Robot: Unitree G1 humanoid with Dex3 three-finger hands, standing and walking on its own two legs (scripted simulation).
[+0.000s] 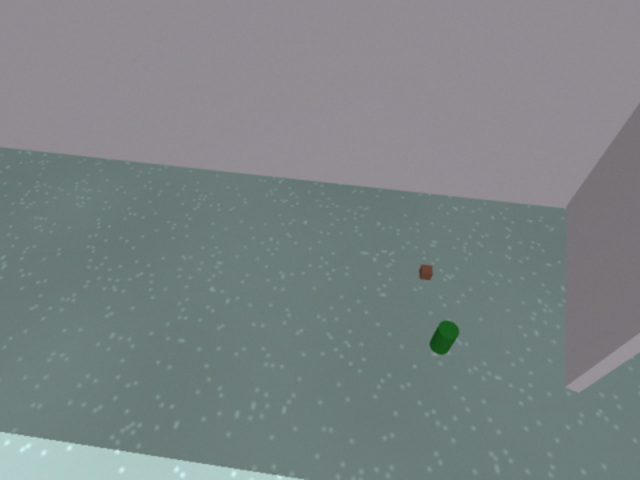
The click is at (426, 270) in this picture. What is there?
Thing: cube
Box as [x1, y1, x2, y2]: [419, 265, 432, 279]
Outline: 421,265 419,270 420,278 430,279 432,274 431,266
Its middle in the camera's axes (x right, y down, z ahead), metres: +0.42 +0.14 +1.53
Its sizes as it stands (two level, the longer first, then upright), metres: 0.040 0.040 0.040
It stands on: the floor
